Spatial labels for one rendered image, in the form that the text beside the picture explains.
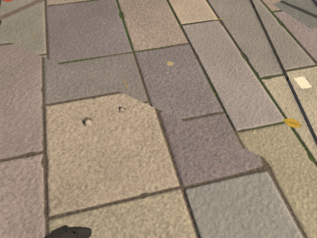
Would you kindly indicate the left robot hand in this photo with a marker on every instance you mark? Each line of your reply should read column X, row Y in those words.
column 70, row 232

